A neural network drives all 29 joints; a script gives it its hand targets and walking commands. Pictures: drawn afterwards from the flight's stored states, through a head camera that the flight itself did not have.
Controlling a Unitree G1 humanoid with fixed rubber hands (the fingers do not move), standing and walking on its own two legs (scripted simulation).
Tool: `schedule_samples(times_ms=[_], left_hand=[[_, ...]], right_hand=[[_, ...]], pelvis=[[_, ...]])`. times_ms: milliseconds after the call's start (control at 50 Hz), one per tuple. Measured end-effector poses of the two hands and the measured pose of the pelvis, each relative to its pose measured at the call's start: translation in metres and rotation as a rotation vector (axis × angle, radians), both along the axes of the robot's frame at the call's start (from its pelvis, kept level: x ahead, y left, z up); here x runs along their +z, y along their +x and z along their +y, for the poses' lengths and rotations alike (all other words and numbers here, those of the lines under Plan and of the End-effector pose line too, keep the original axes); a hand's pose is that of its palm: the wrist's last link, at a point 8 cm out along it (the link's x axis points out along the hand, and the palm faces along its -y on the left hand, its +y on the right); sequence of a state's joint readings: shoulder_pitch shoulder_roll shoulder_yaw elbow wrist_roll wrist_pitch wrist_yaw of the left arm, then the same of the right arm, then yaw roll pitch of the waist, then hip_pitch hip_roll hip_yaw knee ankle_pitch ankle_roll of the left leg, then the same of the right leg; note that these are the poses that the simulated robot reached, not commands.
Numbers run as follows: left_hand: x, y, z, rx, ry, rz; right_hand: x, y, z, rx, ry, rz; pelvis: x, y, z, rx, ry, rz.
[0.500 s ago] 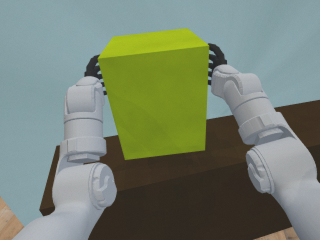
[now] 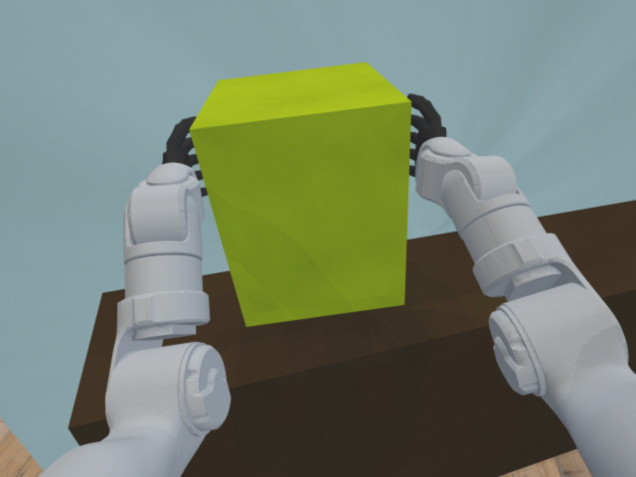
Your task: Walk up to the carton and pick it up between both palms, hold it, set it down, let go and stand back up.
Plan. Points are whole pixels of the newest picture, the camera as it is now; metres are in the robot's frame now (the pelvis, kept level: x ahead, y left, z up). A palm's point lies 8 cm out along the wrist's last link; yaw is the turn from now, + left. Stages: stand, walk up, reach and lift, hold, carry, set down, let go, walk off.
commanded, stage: hold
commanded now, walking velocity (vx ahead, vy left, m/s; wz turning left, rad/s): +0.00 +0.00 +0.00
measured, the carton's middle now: (308, 189) +0.40 -0.01 +0.25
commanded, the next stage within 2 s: none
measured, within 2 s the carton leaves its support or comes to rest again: neither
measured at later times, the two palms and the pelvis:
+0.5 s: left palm (175, 170) +0.37 +0.14 +0.30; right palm (431, 149) +0.36 -0.15 +0.31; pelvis -0.01 -0.01 +0.00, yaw +0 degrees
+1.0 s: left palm (176, 166) +0.37 +0.14 +0.30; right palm (429, 147) +0.37 -0.15 +0.31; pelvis -0.01 -0.01 +0.00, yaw +0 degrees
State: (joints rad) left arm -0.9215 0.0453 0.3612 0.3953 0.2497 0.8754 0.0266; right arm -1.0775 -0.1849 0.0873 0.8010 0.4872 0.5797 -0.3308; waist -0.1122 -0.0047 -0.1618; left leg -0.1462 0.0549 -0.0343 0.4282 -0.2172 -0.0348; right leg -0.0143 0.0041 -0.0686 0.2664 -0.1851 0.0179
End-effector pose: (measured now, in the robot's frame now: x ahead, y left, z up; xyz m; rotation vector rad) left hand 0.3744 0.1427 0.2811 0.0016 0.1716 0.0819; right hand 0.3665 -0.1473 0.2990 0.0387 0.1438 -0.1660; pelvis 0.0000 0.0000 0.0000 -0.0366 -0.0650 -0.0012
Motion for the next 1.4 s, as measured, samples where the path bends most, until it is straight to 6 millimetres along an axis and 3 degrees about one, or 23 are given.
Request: schedule_samples(times_ms=[140, 360, 720, 1080, 1240, 1400], left_hand=[[0.004, -0.003, -0.006, 0.01, -0.011, 0.008], [0.017, -0.008, 0.002, 0.035, -0.016, -0.009], [0.014, -0.006, -0.009, -0.001, -0.009, -0.003], [0.013, -0.001, 0.001, 0.021, -0.012, -0.001], [0.003, -0.003, -0.001, 0.013, -0.005, 0.001], [0.009, -0.007, -0.01, -0.005, 0.004, -0.021]], right_hand=[[-0.008, -0.004, -0.006, 0.002, 0.01, 0.01], [0.004, -0.002, 0.002, 0.027, -0.008, -0.002], [0.008, -0.009, -0.009, -0.007, -0.001, 0.009], [0.004, 0.002, 0.001, 0.016, -0.02, 0.018], [-0.003, -0.002, -0.001, 0.008, -0.006, 0.022], [0.003, -0.01, -0.01, -0.012, 0.007, 0.001]], pelvis=[[0.0, -0.001, 0.0, -0.015, 0.006, -0.009], [0.0, -0.006, -0.004, -0.01, 0.009, 0.001], [0.0, -0.01, -0.006, -0.012, 0.007, 0.015], [0.0, -0.004, -0.007, 0.004, 0.005, 0.015], [0.0, -0.003, -0.003, -0.002, 0.003, 0.006], [0.0, -0.005, -0.001, -0.015, 0.003, -0.011]])
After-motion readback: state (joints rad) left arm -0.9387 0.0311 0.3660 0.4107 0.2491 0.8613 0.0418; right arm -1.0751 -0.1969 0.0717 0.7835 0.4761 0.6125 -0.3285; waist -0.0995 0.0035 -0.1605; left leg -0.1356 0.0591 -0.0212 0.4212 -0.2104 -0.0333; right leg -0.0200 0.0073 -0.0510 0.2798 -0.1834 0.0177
